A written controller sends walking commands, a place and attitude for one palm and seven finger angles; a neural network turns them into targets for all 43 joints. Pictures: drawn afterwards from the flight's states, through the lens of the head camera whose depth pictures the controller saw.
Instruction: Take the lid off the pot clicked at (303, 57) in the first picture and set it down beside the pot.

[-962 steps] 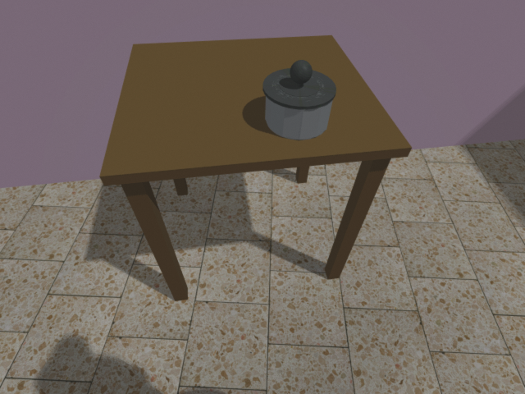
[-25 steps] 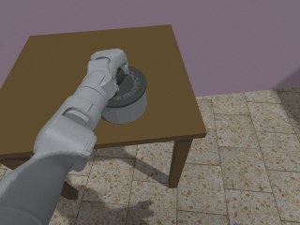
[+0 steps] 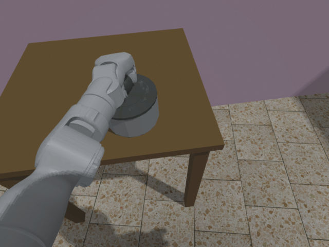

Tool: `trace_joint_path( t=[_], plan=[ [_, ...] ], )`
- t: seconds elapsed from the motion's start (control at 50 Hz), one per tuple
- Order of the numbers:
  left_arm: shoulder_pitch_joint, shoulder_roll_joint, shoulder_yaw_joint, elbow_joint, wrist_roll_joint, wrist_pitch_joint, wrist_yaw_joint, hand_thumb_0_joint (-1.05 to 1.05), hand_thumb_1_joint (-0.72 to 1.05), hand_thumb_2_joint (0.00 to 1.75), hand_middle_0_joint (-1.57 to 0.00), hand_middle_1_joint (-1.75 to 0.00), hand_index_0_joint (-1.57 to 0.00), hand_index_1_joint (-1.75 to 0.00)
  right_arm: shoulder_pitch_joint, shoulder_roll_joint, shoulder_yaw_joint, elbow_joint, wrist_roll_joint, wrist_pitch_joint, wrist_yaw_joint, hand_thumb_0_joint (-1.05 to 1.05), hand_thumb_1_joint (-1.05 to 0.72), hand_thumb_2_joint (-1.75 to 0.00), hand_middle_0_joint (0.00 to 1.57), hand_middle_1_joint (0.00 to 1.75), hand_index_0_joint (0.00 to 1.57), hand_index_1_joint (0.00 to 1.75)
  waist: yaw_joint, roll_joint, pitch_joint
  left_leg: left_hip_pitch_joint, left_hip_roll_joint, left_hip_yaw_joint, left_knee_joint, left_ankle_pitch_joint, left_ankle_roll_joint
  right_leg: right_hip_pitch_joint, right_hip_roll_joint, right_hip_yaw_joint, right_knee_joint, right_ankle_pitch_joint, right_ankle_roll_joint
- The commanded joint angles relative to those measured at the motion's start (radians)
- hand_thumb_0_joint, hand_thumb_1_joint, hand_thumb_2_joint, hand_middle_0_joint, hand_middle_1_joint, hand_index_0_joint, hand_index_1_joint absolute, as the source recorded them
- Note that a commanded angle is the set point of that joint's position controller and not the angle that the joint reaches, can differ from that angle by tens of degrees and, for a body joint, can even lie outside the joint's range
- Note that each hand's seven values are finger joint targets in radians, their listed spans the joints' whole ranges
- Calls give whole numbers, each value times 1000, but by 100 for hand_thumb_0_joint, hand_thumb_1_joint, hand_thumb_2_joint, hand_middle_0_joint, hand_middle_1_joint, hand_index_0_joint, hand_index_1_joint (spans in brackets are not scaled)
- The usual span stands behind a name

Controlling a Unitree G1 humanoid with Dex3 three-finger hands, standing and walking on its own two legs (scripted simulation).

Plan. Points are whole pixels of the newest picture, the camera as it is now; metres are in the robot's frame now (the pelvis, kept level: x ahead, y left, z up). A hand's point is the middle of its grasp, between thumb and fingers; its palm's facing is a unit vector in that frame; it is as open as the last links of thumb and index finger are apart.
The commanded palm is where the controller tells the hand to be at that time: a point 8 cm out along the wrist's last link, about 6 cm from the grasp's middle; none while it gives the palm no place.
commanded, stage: close the fingers and squeeze the knob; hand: left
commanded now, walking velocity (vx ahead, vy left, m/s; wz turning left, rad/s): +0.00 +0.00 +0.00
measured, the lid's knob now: (123, 84) +0.52 +0.07 +0.11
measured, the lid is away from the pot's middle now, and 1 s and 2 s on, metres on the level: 0.01 0.01 0.02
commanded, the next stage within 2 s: lift the lid straight up in 0.70 s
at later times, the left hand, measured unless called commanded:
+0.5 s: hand (119, 86) +0.49 +0.07 +0.12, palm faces -0.35 -0.08 -0.93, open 8.1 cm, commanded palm +0.49 +0.08 +0.19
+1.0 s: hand (119, 86) +0.49 +0.07 +0.13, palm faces -0.36 -0.08 -0.93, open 8.1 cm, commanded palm +0.49 +0.08 +0.20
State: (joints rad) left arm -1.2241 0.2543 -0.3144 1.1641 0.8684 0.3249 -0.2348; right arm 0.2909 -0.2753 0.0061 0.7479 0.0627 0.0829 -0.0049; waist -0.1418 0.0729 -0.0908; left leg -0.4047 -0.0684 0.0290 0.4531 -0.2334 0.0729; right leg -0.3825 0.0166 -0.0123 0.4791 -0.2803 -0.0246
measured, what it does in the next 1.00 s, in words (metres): stands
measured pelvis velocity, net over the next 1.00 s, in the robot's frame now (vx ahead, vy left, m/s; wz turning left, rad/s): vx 0.00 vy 0.00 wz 0.00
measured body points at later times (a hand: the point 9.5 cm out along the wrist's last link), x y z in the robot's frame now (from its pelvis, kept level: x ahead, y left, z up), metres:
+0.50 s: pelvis +0.00 +0.00 +0.00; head +0.05 -0.02 +0.45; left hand +0.50 +0.07 +0.18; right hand +0.05 -0.26 -0.14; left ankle -0.02 +0.08 -0.74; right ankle -0.04 -0.10 -0.74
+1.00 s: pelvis +0.00 +0.00 +0.00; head +0.05 -0.02 +0.45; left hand +0.50 +0.07 +0.18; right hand +0.04 -0.26 -0.14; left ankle -0.02 +0.08 -0.74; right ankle -0.04 -0.10 -0.74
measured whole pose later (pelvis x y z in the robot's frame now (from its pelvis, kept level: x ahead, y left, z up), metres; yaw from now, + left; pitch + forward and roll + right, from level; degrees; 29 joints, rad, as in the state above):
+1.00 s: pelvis +0.00 +0.00 +0.00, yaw +0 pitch +10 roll +0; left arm -1.21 0.26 -0.30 1.15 0.87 0.32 -0.24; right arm 0.29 -0.28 0.00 0.75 0.06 0.06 -0.01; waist -0.14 0.08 -0.09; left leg -0.40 -0.07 0.03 0.45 -0.23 0.08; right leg -0.38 0.02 -0.01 0.47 -0.28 -0.02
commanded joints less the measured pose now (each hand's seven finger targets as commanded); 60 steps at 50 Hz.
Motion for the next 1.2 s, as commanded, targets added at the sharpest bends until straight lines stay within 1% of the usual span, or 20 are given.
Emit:
trace_joint_path(
  t=[0.0, 0.04, 0.06, 0.14, 0.16, 0.2, 0.24, 0.3, 0.36, 0.38, 0.42, 0.46, 0.5, 0.54, 0.62, 0.68, 0.78, 0.84, 0.96, 1.18],
  plan=[
    [-572, 167, 7, -166, 30, 4, 48, 0, 35, 82, -73, -102, -73, -102, 23, -127, -42, -80, 3, -30, -7, 0, -90, -90, 20, 30, 20, 30, -14, -126, -406, 299, 28, -75, 22, 363, 15, 60, 11, -2, -23, 417, -4],
    [-564, 135, -3, -132, 21, 5, 48, 0, 38, 79, -75, -102, -75, -102, 30, -129, -44, -77, 2, -34, -9, 0, -90, -90, 20, 30, 20, 30, -17, -149, -379, 277, 28, -74, 23, 354, 18, 47, 12, -7, -27, 401, -6],
    [-564, 192, 31, -116, 30, 12, 53, 0, 39, 77, -76, -103, -76, -103, 29, -136, -43, -69, 3, -32, -11, 0, -90, -90, 20, 30, 20, 30, -16, -158, -367, 263, 29, -70, 21, 325, 18, 53, 12, -2, -27, 397, -4],
    [-594, 151, 15, -180, 8, 0, 50, 0, 34, 85, -73, -101, -71, -100, 27, -125, -44, -83, -5, -47, -9, 0, -90, -90, 20, 30, 20, 30, -9, -101, -456, 318, 23, -76, 36, 413, 15, 75, 6, 1, -16, 457, -7],
    [-577, 219, 65, -179, 21, -4, 52, 0, 34, 86, -73, -101, -70, -100, 29, -130, -45, -79, -7, -46, -7, 0, -90, -90, 20, 30, 20, 30, 3, -100, -469, 330, 27, -80, 44, 436, 15, 85, 7, 5, -12, 475, -6],
    [-556, 222, 56, -147, 36, 6, 50, 0, 34, 87, -73, -101, -70, -99, 27, -134, -42, -76, -5, -35, -8, 0, -90, -90, 20, 30, 20, 30, -3, -137, -443, 303, 28, -75, 34, 425, 14, 92, 8, 5, -15, 473, -4],
    [-548, 135, -1, -132, 23, 8, 42, 0, 36, 88, -74, -101, -71, -99, 25, -126, -45, -82, -1, -35, -8, 0, -90, -90, 20, 30, 20, 30, -15, -144, -393, 278, 26, -68, 34, 411, 18, 63, 9, -2, -23, 459, -5],
    [-578, 213, 48, -154, 32, 9, 52, 0, 38, 89, -75, -102, -72, -100, 26, -134, -44, -75, -1, -34, -6, 0, -90, -90, 20, 30, 20, 30, -7, -132, -412, 298, 26, -72, 34, 401, 17, 72, 11, 3, -18, 455, -5],
    [-578, 213, 50, -160, 24, 5, 48, 0, 41, 90, -77, -102, -73, -100, 25, -133, -40, -78, -3, -32, -8, 0, -90, -90, 20, 30, 20, 30, -6, -115, -421, 292, 25, -74, 35, 400, 14, 75, 8, 1, -14, 460, -7],
    [-596, 168, 11, -192, 23, 2, 46, 0, 42, 91, -77, -103, -73, -100, 18, -126, -41, -85, -3, -36, -6, 0, -90, -90, 20, 30, 20, 30, -10, -99, -437, 317, 23, -76, 36, 421, 13, 69, 9, 1, -12, 461, -6],
    [-548, 161, 8, -129, 32, 14, 47, 0, 44, 92, -78, -103, -74, -101, 25, -130, -43, -75, -2, -30, -6, 0, -90, -90, 20, 30, 20, 30, -15, -121, -393, 296, 26, -70, 35, 397, 14, 50, 12, -2, -21, 442, -5],
    [-576, 233, 59, -176, 35, 5, 48, 0, 46, 93, -79, -104, -75, -101, 22, -134, -40, -84, -3, -29, -8, 0, -90, -90, 20, 30, 20, 30, -2, -118, -423, 288, 26, -70, 36, 404, 16, 86, 8, 5, -16, 468, -7],
    [-565, 229, 58, -149, 38, 10, 53, 0, 48, 94, -80, -104, -76, -102, 21, -130, -40, -82, -5, -30, -10, 0, -90, -90, 20, 30, 20, 30, -2, -120, -429, 288, 22, -68, 34, 402, 16, 96, 8, 5, -16, 473, -7],
    [-570, 146, 0, -176, 24, 3, 43, 0, 50, 95, -82, -105, -77, -102, 18, -124, -43, -92, -1, -30, -9, 0, -90, -90, 20, 30, 20, 30, -12, -116, -427, 302, 26, -73, 36, 429, 16, 70, 7, 1, -20, 464, -7],
    [-561, 261, 78, -146, 35, 18, 54, 0, 53, 97, -84, -106, -79, -103, 20, -135, -38, -83, -2, -25, -14, 0, -90, -90, 20, 30, 20, 30, -1, -141, -420, 268, 22, -61, 25, 365, 19, 110, 8, 10, -23, 462, -4],
    [-590, 169, 0, -155, 32, 15, 43, 0, 56, 98, -85, -106, -80, -104, 19, -130, -37, -82, 4, -27, -14, 0, -90, -90, 20, 30, 20, 30, -20, -122, -390, 273, 23, -65, 26, 360, 17, 66, 9, 0, -23, 442, -5],
    [-571, 261, 76, -142, 46, 10, 53, 0, 58, 100, -87, -107, -82, -104, 26, -134, -38, -79, -5, -27, -16, 0, -90, -90, 20, 30, 20, 30, -5, -110, -428, 288, 26, -69, 28, 375, 15, 87, 10, 6, -20, 442, -8],
    [-636, 209, 37, -225, 31, -14, 48, 0, 59, 100, -87, -107, -82, -104, 29, -122, -44, -94, -3, -44, -16, 0, -90, -90, 20, 30, 20, 30, -7, -90, -460, 327, 29, -78, 35, 423, 16, 82, 8, 3, -23, 457, -9],
    [-703, 273, 72, -285, 31, -26, 62, 0, 59, 100, -87, -107, -82, -105, 28, -124, -43, -89, -3, -68, -15, 0, -90, -90, 20, 30, 20, 30, -3, -93, -505, 371, 29, -91, 35, 454, 13, 99, 12, 7, -19, 479, -6],
    [-660, 184, 12, -206, 15, 17, 24, 0, 59, 100, -88, -107, -82, -105, 11, -124, -43, -72, -1, -80, 7, 0, -90, -90, 20, 30, 20, 30, -1, -129, -425, 344, 16, -86, 28, 421, 12, 81, 10, -1, -23, 469, -3]
  ],
)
